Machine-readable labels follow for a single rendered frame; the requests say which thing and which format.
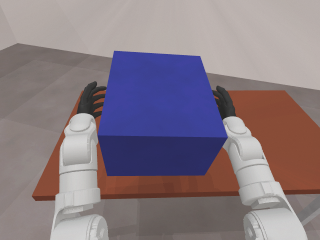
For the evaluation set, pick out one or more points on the left robot hand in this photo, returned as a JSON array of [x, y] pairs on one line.
[[87, 99]]

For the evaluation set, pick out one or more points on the robot left forearm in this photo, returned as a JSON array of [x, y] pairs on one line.
[[78, 165]]

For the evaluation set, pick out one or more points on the robot right forearm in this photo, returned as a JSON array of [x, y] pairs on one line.
[[258, 187]]

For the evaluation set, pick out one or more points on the right robot upper arm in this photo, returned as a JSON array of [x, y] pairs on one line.
[[272, 224]]

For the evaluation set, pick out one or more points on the left robot upper arm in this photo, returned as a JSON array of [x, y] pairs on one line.
[[87, 227]]

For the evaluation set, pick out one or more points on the table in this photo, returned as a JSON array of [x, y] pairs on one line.
[[289, 138]]

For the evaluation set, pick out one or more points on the carton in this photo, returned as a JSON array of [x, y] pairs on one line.
[[159, 116]]

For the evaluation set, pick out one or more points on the right robot hand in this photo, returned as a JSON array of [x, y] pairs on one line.
[[225, 103]]

